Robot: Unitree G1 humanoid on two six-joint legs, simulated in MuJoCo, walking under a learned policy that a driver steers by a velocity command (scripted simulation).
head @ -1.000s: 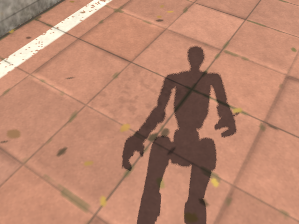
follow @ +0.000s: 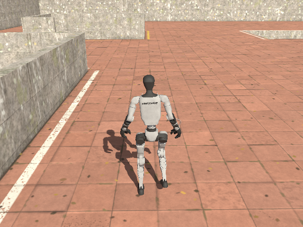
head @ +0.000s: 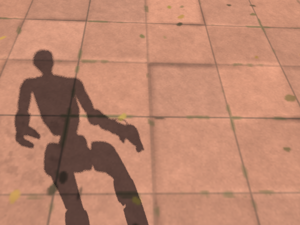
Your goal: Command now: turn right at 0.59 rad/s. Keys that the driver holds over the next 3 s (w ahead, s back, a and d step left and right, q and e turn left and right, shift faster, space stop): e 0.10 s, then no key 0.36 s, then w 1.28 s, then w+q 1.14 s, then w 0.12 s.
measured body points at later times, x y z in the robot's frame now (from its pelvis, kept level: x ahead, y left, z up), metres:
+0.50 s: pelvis -0.01 -0.05 +0.00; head +0.01 -0.08 +0.45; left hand +0.21 +0.16 -0.08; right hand +0.06 -0.35 -0.12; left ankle +0.01 +0.10 -0.71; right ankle -0.02 -0.15 -0.74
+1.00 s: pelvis +0.12 -0.10 -0.01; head +0.15 -0.10 +0.44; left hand +0.38 +0.09 -0.09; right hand +0.04 -0.37 -0.13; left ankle -0.01 +0.07 -0.74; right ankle +0.23 -0.25 -0.73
